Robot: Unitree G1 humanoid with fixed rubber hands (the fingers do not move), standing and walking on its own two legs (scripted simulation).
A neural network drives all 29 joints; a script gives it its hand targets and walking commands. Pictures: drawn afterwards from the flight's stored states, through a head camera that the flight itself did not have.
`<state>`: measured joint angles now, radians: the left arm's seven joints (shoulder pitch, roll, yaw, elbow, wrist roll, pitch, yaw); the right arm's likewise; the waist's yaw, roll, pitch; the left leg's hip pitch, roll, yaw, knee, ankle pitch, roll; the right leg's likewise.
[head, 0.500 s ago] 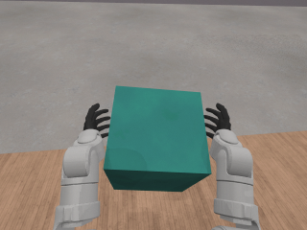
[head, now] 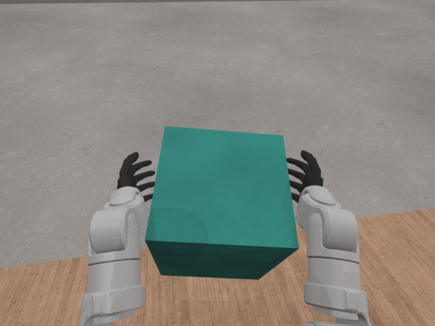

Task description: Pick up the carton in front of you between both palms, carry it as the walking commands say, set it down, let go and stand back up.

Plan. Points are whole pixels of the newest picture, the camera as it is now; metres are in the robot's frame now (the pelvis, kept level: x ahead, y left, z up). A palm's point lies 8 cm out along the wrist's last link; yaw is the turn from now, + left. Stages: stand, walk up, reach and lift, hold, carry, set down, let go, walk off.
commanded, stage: carry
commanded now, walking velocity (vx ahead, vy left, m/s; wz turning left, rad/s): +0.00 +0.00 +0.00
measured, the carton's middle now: (216, 211) +0.34 -0.01 +0.04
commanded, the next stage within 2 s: none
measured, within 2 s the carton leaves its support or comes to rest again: neither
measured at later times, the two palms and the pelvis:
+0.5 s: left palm (130, 144) +0.49 +0.17 +0.08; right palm (269, 141) +0.49 -0.14 +0.09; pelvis +0.17 +0.03 -0.01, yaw -1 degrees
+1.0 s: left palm (123, 141) +0.48 +0.18 +0.10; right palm (268, 140) +0.48 -0.13 +0.10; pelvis +0.15 +0.04 -0.01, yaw -2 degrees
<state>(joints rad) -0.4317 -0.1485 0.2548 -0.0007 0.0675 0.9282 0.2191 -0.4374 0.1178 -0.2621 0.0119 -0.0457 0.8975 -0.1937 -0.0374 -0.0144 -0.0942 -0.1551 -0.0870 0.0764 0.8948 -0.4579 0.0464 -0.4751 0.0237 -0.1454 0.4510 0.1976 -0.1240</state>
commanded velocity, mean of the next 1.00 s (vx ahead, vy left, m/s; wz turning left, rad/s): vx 0.00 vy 0.00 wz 0.00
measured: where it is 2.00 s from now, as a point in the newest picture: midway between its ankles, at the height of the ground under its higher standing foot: outside the picture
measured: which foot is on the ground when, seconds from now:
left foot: up 0.00-0.30, down 0.32-1.00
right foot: down 0.00-1.00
